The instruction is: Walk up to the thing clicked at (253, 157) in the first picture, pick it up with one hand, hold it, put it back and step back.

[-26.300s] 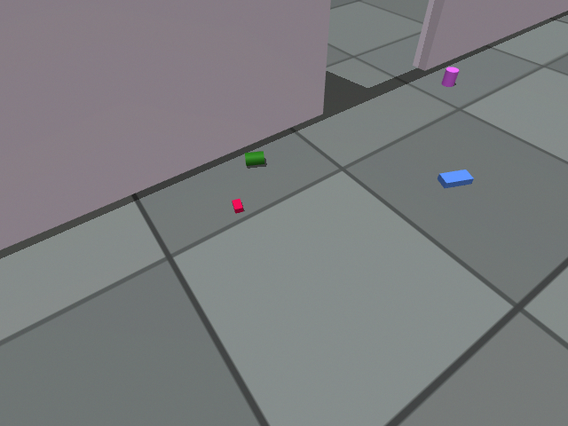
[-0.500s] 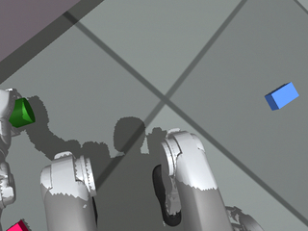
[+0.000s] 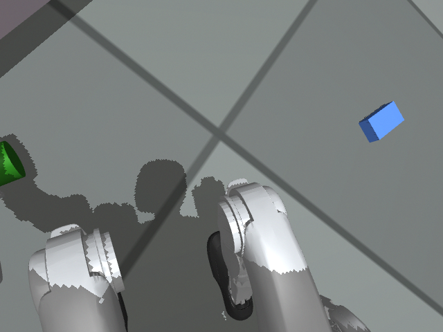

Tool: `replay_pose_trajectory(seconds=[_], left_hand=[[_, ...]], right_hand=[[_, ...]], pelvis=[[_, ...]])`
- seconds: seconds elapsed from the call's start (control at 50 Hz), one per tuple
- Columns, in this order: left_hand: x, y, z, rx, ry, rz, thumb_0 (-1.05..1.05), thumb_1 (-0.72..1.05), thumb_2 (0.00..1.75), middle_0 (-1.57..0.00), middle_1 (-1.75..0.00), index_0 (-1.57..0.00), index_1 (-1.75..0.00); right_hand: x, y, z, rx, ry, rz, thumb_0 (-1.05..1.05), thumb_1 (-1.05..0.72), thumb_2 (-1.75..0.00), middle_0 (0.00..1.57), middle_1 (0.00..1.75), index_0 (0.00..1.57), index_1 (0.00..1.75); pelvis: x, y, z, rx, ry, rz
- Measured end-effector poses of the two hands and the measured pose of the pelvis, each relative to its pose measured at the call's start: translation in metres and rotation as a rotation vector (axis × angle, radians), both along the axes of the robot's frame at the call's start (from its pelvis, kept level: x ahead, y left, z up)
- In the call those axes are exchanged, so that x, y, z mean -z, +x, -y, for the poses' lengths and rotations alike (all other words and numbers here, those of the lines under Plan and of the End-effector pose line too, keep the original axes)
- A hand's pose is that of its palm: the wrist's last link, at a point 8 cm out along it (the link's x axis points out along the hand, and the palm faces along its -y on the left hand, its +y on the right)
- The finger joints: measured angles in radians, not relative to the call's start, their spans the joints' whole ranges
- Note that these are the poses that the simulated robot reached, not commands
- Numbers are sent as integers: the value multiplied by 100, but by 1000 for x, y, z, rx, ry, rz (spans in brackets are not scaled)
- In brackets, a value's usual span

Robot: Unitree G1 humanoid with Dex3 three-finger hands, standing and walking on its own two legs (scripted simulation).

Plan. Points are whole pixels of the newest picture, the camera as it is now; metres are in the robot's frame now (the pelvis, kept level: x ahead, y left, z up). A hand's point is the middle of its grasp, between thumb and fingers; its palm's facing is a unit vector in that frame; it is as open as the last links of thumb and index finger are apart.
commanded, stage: rest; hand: left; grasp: from above
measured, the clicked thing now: out of the picture +0.43 +0.32 -0.25
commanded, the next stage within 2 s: open in 0.86 s
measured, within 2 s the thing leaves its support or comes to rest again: neither
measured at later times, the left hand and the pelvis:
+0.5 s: hand out of the picture +0.42 +0.32 -0.24, palm faces -0.43 -0.18 -0.88, open 9.9 cm; pelvis +0.00 +0.01 +0.00, yaw -2 degrees
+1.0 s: hand out of the picture +0.42 +0.32 -0.25, palm faces -0.43 -0.19 -0.88, open 9.9 cm; pelvis -0.01 +0.01 -0.01, yaw -3 degrees
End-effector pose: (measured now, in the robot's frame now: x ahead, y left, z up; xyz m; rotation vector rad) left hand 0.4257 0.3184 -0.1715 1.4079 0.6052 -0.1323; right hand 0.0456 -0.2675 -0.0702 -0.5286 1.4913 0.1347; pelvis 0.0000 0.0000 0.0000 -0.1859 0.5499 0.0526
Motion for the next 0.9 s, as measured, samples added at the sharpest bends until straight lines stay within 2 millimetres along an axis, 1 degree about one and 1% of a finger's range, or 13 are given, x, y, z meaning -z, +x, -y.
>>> replay_pose_trajectory(seconds=[0.12,0.28,0.42,0.54,0.7,0.9], left_hand=[[6,-3,-1,8,6,-4,0,3,37,-81,-36,-79,-35],[8,3,-5,-5,3,25,0,3,37,-81,-37,-79,-36],[13,0,-3,18,10,-6,0,3,37,-80,-38,-79,-37],[16,-1,-3,-3,-8,9,0,3,36,-80,-38,-79,-37],[17,3,-5,-5,-2,7,0,2,35,-82,-38,-80,-37],[17,2,-7,-10,2,8,0,2,36,-81,-39,-80,-38]], right_hand=[[-5,-3,0,-16,-4,-11,0,-90,-89,20,29,21,30],[-10,-2,-2,-48,-4,5,0,-90,-89,20,29,21,30],[-11,0,-8,-74,17,12,0,-90,-89,20,29,20,30],[-14,0,-13,-106,36,22,0,-91,-89,20,29,20,30],[-18,-6,-12,-126,38,30,0,-91,-89,20,29,20,30],[-22,-16,-12,-137,46,8,0,-91,-90,20,29,20,30]], pelvis=[[1,0,-1,6,-9,7],[4,-2,-4,10,-24,27],[4,-3,-7,13,-34,34],[4,-5,-8,15,-40,49],[7,-7,-9,19,-49,71],[7,-9,-9,26,-53,83]])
